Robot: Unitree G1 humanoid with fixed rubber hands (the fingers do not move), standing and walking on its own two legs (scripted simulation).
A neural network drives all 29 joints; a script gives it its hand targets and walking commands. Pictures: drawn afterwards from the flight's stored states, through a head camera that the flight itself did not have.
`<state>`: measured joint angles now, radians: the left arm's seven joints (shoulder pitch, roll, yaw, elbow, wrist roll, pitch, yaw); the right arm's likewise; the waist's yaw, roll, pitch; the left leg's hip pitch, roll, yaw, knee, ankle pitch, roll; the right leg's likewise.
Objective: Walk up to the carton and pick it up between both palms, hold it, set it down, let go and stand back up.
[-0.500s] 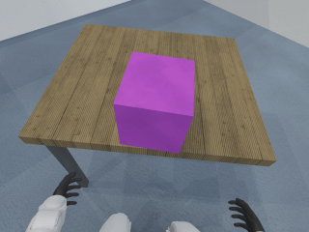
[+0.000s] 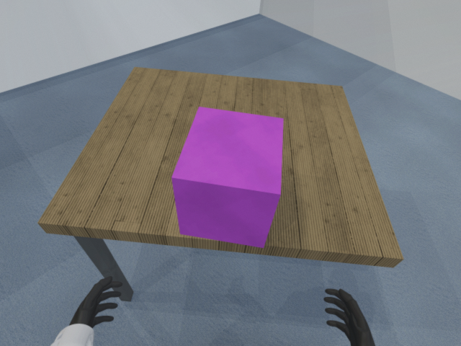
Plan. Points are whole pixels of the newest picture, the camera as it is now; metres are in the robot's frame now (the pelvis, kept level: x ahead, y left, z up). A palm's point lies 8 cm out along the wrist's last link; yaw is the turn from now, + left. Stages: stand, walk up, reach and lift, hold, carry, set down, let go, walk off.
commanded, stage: reach and lift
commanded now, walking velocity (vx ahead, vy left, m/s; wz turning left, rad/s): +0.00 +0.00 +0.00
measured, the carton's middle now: (231, 177) +0.45 +0.03 -0.01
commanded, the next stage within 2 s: none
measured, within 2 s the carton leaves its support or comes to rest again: neither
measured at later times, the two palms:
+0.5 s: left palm (94, 296) +0.18 +0.24 -0.03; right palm (358, 309) +0.19 -0.19 +0.00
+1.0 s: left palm (104, 264) +0.22 +0.23 +0.01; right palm (353, 274) +0.23 -0.18 +0.04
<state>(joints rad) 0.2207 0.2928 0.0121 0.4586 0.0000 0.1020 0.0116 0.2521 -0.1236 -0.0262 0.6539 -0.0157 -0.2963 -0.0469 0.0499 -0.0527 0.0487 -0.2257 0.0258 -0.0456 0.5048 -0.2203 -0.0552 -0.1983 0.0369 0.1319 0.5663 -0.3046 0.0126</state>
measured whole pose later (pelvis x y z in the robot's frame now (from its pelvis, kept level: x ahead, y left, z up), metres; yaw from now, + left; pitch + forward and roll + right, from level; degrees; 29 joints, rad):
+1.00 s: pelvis +0.01 +0.00 +0.01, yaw +0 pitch -2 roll +1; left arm 0.20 0.31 -0.06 0.16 -0.17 0.00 -0.01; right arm 0.30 -0.04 -0.01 0.01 0.15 -0.04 -0.16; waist 0.05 -0.04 0.04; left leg -0.20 0.03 -0.05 0.43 -0.20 -0.06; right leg -0.17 0.03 0.13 0.48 -0.28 0.01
